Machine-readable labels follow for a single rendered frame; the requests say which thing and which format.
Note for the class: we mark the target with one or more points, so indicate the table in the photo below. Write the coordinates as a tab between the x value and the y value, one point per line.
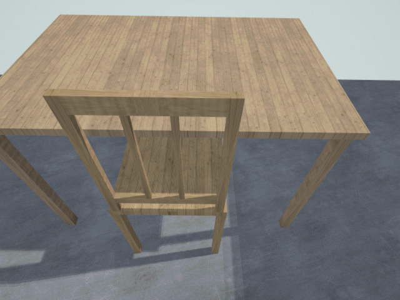
290	91

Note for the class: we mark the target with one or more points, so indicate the chair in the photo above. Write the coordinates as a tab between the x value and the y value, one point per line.
180	176

